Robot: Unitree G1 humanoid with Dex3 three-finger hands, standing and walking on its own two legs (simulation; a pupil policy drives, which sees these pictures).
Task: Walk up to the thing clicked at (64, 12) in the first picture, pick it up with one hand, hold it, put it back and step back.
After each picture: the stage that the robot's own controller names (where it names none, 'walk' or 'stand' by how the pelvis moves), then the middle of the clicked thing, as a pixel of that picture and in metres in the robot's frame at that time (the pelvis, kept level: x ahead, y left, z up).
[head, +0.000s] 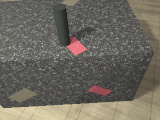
stand; (62, 27) +0.79 +0.18 -0.05
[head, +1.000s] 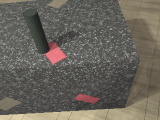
walk; (37, 33) +0.69 +0.32 -0.02
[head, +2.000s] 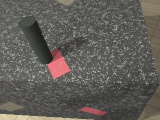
rise first; (38, 43) +0.56 +0.28 -0.02
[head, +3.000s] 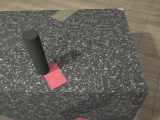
stand; (37, 54) +0.56 +0.28 -0.05
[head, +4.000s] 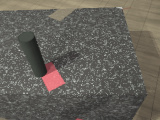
stand; (34, 56) +0.54 +0.29 -0.05
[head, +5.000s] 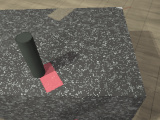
stand; (32, 57) +0.53 +0.29 -0.05
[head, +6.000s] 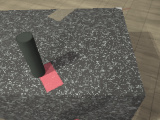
stand; (32, 57) +0.54 +0.29 -0.05
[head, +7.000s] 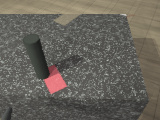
rise first; (38, 58) +0.54 +0.29 -0.05
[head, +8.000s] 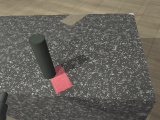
go down; (44, 58) +0.55 +0.27 -0.05
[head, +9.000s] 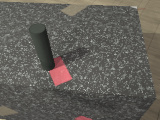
go down; (43, 49) +0.56 +0.26 -0.04
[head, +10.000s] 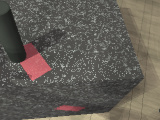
go down; (9, 36) +0.53 +0.26 +0.01
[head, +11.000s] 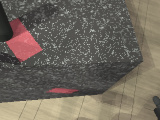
close in; out of the picture +0.55 +0.26 +0.05
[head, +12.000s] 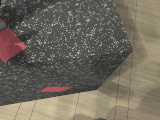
close; out of the picture +0.61 +0.22 +0.07
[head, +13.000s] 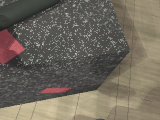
lift; (25, 8) +0.66 +0.13 -0.03
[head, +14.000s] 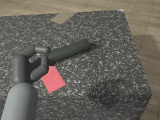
lift; (68, 51) +0.68 +0.14 -0.10
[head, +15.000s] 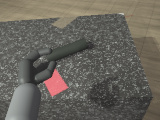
close; (66, 50) +0.72 +0.16 -0.11
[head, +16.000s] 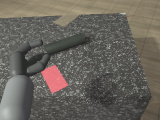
close; (65, 44) +0.77 +0.18 -0.12
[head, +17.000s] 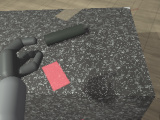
go down; (64, 34) +0.81 +0.19 -0.12
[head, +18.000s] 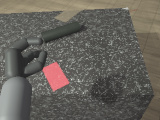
stand; (61, 31) +0.86 +0.22 -0.12
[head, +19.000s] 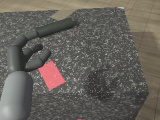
stand; (54, 27) +0.91 +0.24 -0.12
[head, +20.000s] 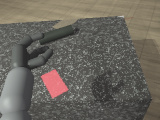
stand; (55, 34) +0.92 +0.25 -0.12
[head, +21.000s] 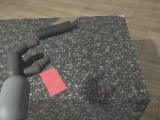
close; (54, 30) +0.95 +0.26 -0.13
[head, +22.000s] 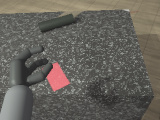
stand; (56, 23) +0.98 +0.27 -0.12
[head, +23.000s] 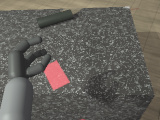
stand; (55, 18) +1.00 +0.27 -0.12
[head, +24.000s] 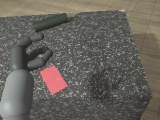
stand; (50, 22) +1.01 +0.29 -0.13
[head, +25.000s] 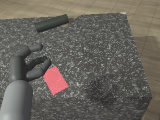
close; (51, 23) +1.03 +0.31 -0.13
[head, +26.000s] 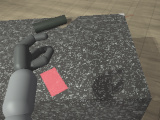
stand; (50, 23) +1.04 +0.31 -0.13
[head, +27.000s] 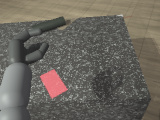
stand; (48, 25) +1.04 +0.32 -0.13
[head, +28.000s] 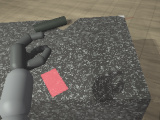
close; (50, 24) +1.06 +0.31 -0.13
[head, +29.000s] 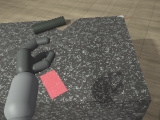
stand; (49, 25) +1.05 +0.32 -0.13
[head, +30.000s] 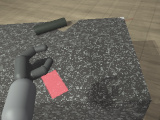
close; (50, 26) +1.06 +0.32 -0.13
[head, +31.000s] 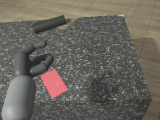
stand; (49, 24) +1.05 +0.32 -0.13
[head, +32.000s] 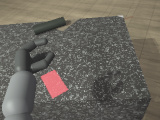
close; (49, 25) +1.06 +0.33 -0.13
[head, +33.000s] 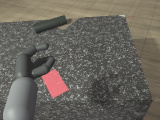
stand; (50, 24) +1.05 +0.32 -0.13
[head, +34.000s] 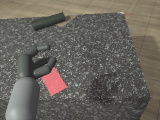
stand; (48, 21) +1.05 +0.33 -0.13
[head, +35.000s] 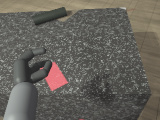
stand; (49, 15) +1.06 +0.32 -0.13
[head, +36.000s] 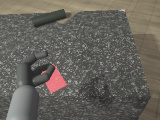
stand; (49, 17) +1.05 +0.32 -0.13
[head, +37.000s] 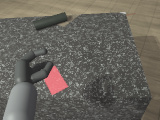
stand; (50, 21) +1.05 +0.32 -0.13
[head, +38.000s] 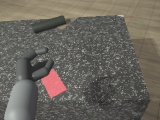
stand; (49, 24) +1.04 +0.32 -0.13
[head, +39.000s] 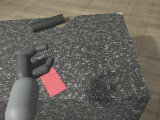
close; (47, 23) +1.04 +0.32 -0.13
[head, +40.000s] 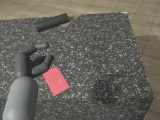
stand; (52, 22) +1.04 +0.31 -0.13
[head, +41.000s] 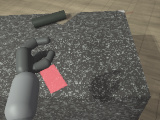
stand; (49, 19) +1.05 +0.31 -0.13
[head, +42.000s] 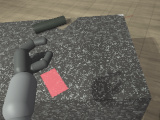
stand; (49, 24) +1.05 +0.32 -0.13
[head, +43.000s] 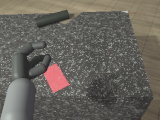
stand; (52, 18) +1.05 +0.30 -0.13
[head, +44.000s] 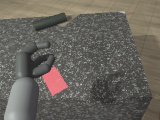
stand; (49, 21) +1.05 +0.31 -0.13
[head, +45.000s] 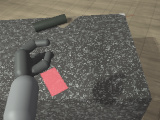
stand; (50, 22) +1.05 +0.31 -0.13
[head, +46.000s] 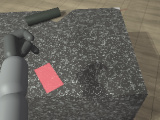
crouch; (43, 16) +1.04 +0.32 -0.12
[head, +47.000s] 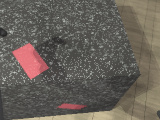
lower; out of the picture +1.05 +0.32 -0.08
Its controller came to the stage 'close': yes
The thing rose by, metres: 0.00
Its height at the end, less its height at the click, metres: -0.09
